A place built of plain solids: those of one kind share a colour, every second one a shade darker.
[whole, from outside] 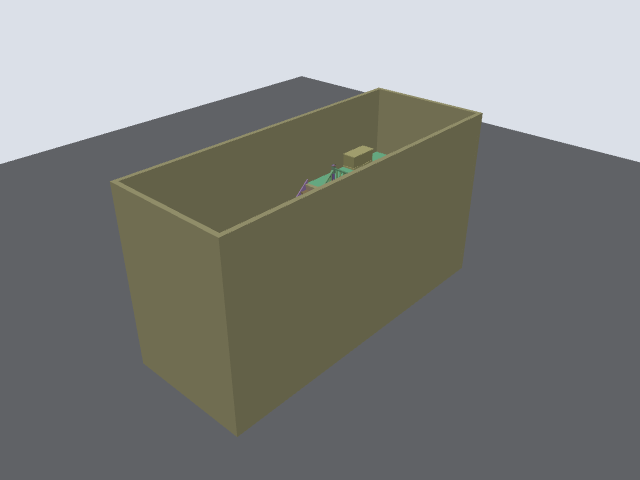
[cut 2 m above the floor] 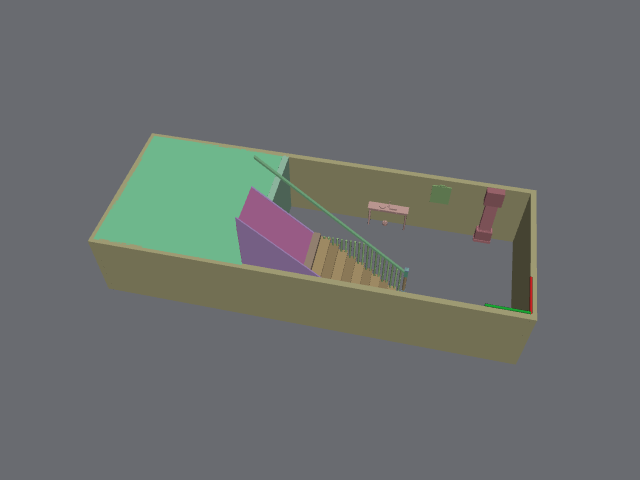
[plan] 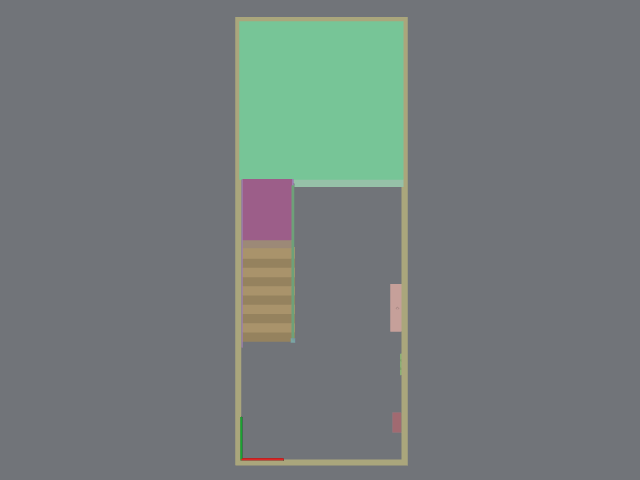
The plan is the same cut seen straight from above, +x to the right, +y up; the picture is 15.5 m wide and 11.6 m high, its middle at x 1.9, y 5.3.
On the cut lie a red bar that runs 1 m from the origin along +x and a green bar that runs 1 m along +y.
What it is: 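A villa's stair hall, a dwelling of no particular year; the hall below, the landing 3.49 m above it, and between them a joiner's timber flight of 18 risers of about 0.194 m on goings of about 0.223 m, 1.19 m clear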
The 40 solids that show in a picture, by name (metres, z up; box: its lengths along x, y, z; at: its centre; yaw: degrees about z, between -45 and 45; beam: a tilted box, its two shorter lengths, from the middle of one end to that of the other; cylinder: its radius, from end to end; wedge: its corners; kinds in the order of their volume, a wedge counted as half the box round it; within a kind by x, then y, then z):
{
 "upper_1": {"box": [3.97, 3.83, 3.54], "at": [1.94, 8.67, 1.72]},
 "wall_1": {"box": [0.15, 10.84, 5.9], "at": [-0.07, 5.27, 2.9]},
 "wall_2": {"box": [4.17, 0.15, 5.9], "at": [1.94, -0.07, 2.9]},
 "wall_3": {"box": [4.17, 0.15, 5.9], "at": [1.94, 10.62, 2.9]},
 "wall_4": {"box": [0.15, 10.84, 5.9], "at": [3.94, 5.27, 2.9]},
 "carriage_1": {"wedge": [[0.03, 2.9, -0.05], [0.03, 2.9, 0.01], [0.03, 6.78, -0.05], [0.03, 6.78, 3.37], [1.23, 2.9, -0.05], [1.23, 2.9, 0.01], [1.23, 6.78, -0.05], [1.23, 6.78, 3.37]]},
 "upper_edge_1": {"box": [2.64, 0.17, 3.54], "at": [2.6, 6.67, 1.72]},
 "string_1": {"wedge": [[0.0, 2.7, -0.05], [0.0, 2.7, 0.12], [0.0, 6.76, -0.05], [0.0, 6.76, 3.64], [0.03, 2.7, -0.05], [0.03, 2.7, 0.12], [0.03, 6.76, -0.05], [0.03, 6.76, 3.64]]},
 "string_2": {"wedge": [[1.22, 2.87, -0.05], [1.22, 2.87, -0.01], [1.22, 6.78, -0.05], [1.22, 6.78, 3.38], [1.27, 2.87, -0.05], [1.27, 2.87, -0.01], [1.27, 6.78, -0.05], [1.27, 6.78, 3.38]]},
 "rail_1": {"wedge": [[1.21, 2.91, 1.1], [1.21, 2.91, 1.16], [1.21, 6.62, 4.32], [1.21, 6.62, 4.38], [1.28, 2.91, 1.1], [1.28, 2.91, 1.16], [1.28, 6.62, 4.32], [1.28, 6.62, 4.38]]},
 "blanket_box_1": {"box": [0.48, 1.06, 0.12], "at": [0.24, 9.14, 3.5]},
 "blanket_box_2": {"box": [0.47, 1.04, 0.4], "at": [0.24, 9.14, 3.76]},
 "blanket_box_3": {"box": [0.5, 1.09, 0.026], "at": [0.25, 9.14, 3.97]},
 "longcase_clock_1": {"box": [0.22, 0.49, 0.14], "at": [3.76, 0.89, 0.02]},
 "longcase_clock_2": {"box": [0.21, 0.46, 0.35], "at": [3.76, 0.89, 0.26]},
 "longcase_clock_3": {"box": [0.21, 0.47, 0.52], "at": [3.76, 0.89, 1.77]},
 "longcase_clock_4": {"box": [0.16, 0.33, 1.09], "at": [3.79, 0.89, 0.98]},
 "tread_1": {"wedge": [[0.02, 2.84, 0.14], [0.02, 2.84, 0.19], [0.02, 3.12, 0.14], [0.02, 3.12, 0.19], [1.3, 2.84, 0.14], [1.3, 2.84, 0.19], [1.3, 3.12, 0.14], [1.3, 3.12, 0.19]]},
 "tread_2": {"wedge": [[0.02, 3.07, 0.33], [0.02, 3.07, 0.39], [0.02, 3.35, 0.33], [0.02, 3.35, 0.39], [1.3, 3.07, 0.33], [1.3, 3.07, 0.39], [1.3, 3.35, 0.33], [1.3, 3.35, 0.39]]},
 "tread_3": {"wedge": [[0.02, 3.29, 0.53], [0.02, 3.29, 0.58], [0.02, 3.57, 0.53], [0.02, 3.57, 0.58], [1.3, 3.29, 0.53], [1.3, 3.29, 0.58], [1.3, 3.57, 0.53], [1.3, 3.57, 0.58]]},
 "tread_4": {"wedge": [[0.02, 3.51, 0.72], [0.02, 3.51, 0.78], [0.02, 3.79, 0.72], [0.02, 3.79, 0.78], [1.3, 3.51, 0.72], [1.3, 3.51, 0.78], [1.3, 3.79, 0.72], [1.3, 3.79, 0.78]]},
 "tread_5": {"wedge": [[0.02, 3.73, 0.91], [0.02, 3.73, 0.97], [0.02, 4.02, 0.91], [0.02, 4.02, 0.97], [1.3, 3.73, 0.91], [1.3, 3.73, 0.97], [1.3, 4.02, 0.91], [1.3, 4.02, 0.97]]},
 "tread_6": {"wedge": [[0.02, 3.96, 1.11], [0.02, 3.96, 1.16], [0.02, 4.24, 1.11], [0.02, 4.24, 1.16], [1.3, 3.96, 1.11], [1.3, 3.96, 1.16], [1.3, 4.24, 1.11], [1.3, 4.24, 1.16]]},
 "tread_7": {"wedge": [[0.02, 4.18, 1.3], [0.02, 4.18, 1.35], [0.02, 4.46, 1.3], [0.02, 4.46, 1.35], [1.3, 4.18, 1.3], [1.3, 4.18, 1.35], [1.3, 4.46, 1.3], [1.3, 4.46, 1.35]]},
 "tread_8": {"wedge": [[0.02, 4.4, 1.49], [0.02, 4.4, 1.55], [0.02, 4.68, 1.49], [0.02, 4.68, 1.55], [1.3, 4.4, 1.49], [1.3, 4.4, 1.55], [1.3, 4.68, 1.49], [1.3, 4.68, 1.55]]},
 "tread_9": {"wedge": [[0.02, 4.63, 1.69], [0.02, 4.63, 1.74], [0.02, 4.91, 1.69], [0.02, 4.91, 1.74], [1.3, 4.63, 1.69], [1.3, 4.63, 1.74], [1.3, 4.91, 1.69], [1.3, 4.91, 1.74]]},
 "tread_10": {"wedge": [[0.02, 4.85, 1.88], [0.02, 4.85, 1.93], [0.02, 5.13, 1.88], [0.02, 5.13, 1.93], [1.3, 4.85, 1.88], [1.3, 4.85, 1.93], [1.3, 5.13, 1.88], [1.3, 5.13, 1.93]]},
 "hall_table_1": {"box": [0.17, 0.22, 0.06], "at": [3.73, 3.52, 0.79]},
 "hall_table_2": {"box": [0.27, 1.16, 0.022], "at": [3.73, 3.66, 0.75]},
 "hall_table_3": {"cylinder": 0.09, "from": [3.73, 3.83, 0.76], "to": [3.73, 3.83, 0.8]},
 "hall_table_4": {"box": [0.22, 1.09, 0.1], "at": [3.75, 3.66, 0.69]},
 "riser_1": {"wedge": [[0.02, 5.1, 1.9], [0.02, 5.1, 2.08], [0.02, 5.35, 2.01], [0.02, 5.35, 2.08], [1.27, 5.1, 1.9], [1.27, 5.1, 2.08], [1.27, 5.35, 2.01], [1.27, 5.35, 2.08]]},
 "wall_mirror_1": {"box": [0.034, 0.52, 0.64], "at": [3.85, 2.29, 1.46]},
 "bal_1": {"cylinder": 0.023, "from": [1.25, 3.23, 0.38], "to": [1.25, 3.23, 1.39]},
 "bal_2": {"cylinder": 0.023, "from": [1.25, 3.45, 0.57], "to": [1.25, 3.45, 1.59]},
 "bal_3": {"cylinder": 0.023, "from": [1.25, 3.67, 0.77], "to": [1.25, 3.67, 1.78]},
 "bal_4": {"cylinder": 0.023, "from": [1.25, 3.9, 0.96], "to": [1.25, 3.9, 1.97]},
 "bal_5": {"cylinder": 0.023, "from": [1.25, 4.01, 1.15], "to": [1.25, 4.01, 2.07]},
 "bal_6": {"cylinder": 0.023, "from": [1.25, 4.12, 1.15], "to": [1.25, 4.12, 2.17]},
 "newel_foot_shaft_1": {"cylinder": 0.039, "from": [1.25, 2.87, 0.37], "to": [1.25, 2.87, 0.98]}
}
